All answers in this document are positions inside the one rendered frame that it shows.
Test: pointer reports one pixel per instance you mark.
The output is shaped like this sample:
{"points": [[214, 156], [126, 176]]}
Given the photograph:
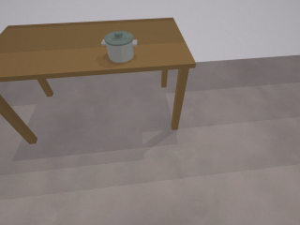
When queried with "table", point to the table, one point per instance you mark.
{"points": [[73, 49]]}

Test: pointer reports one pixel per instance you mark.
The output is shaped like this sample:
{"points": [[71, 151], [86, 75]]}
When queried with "pot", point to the pot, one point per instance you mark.
{"points": [[120, 54]]}

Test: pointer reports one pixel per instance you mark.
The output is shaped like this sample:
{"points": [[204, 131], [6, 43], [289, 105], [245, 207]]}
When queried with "lid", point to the lid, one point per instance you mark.
{"points": [[125, 39]]}

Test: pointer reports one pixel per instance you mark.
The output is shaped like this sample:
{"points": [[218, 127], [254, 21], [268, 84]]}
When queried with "knob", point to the knob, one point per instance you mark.
{"points": [[118, 34]]}

